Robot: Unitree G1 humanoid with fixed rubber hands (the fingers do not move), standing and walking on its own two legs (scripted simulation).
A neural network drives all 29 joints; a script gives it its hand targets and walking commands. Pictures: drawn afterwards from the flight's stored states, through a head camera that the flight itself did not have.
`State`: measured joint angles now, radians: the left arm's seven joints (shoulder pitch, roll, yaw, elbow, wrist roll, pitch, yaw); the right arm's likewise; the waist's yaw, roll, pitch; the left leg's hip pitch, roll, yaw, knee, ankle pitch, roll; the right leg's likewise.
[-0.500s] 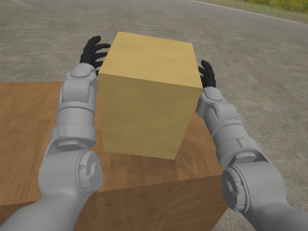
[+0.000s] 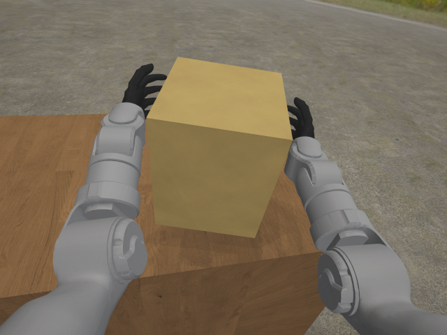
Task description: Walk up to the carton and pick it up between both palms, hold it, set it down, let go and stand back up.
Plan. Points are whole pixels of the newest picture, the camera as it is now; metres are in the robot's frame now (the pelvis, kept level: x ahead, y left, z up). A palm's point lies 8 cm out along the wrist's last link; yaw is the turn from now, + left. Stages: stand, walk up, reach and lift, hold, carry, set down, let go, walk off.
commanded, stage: set down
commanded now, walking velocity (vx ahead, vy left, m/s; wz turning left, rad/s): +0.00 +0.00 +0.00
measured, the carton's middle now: (217, 149) +0.44 -0.01 +0.16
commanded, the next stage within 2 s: none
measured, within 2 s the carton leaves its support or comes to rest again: rests again in 1.60 s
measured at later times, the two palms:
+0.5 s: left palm (137, 118) +0.46 +0.14 +0.22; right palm (293, 154) +0.40 -0.15 +0.18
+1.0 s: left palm (136, 126) +0.47 +0.14 +0.20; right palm (286, 163) +0.40 -0.14 +0.16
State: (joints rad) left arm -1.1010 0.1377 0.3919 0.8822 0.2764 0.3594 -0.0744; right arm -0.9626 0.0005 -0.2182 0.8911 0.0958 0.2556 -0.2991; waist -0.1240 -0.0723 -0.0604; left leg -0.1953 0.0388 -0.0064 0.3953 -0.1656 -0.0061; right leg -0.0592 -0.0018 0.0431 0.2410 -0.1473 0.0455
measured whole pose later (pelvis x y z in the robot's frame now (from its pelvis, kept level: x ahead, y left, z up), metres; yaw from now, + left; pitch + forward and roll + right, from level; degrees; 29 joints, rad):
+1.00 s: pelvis +0.01 +0.01 +0.00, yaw +0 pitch -1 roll -2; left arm -1.10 0.18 0.39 1.10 0.28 0.19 -0.12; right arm -0.88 0.13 -0.39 0.89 -0.11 0.17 -0.30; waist -0.12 -0.07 -0.03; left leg -0.20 0.03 0.00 0.39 -0.18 0.00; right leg -0.06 -0.02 0.04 0.23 -0.16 0.05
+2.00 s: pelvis +0.01 +0.01 +0.00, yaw +0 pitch -1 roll -2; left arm -1.06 0.19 0.40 1.11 0.28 0.10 -0.16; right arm -0.83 0.22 -0.55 0.80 -0.29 0.07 -0.24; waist -0.08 -0.08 0.00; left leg -0.20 0.02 0.01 0.39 -0.18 0.01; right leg -0.06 -0.02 0.04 0.23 -0.16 0.06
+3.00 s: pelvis +0.02 +0.01 +0.00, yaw -1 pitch +1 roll -1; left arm -1.06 0.25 0.31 1.16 0.18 0.04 -0.09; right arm -0.82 0.20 -0.48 0.92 -0.22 -0.04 -0.27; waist -0.10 -0.07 0.04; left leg -0.23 0.02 0.02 0.39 -0.18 0.01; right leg -0.10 -0.02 0.04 0.25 -0.16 0.06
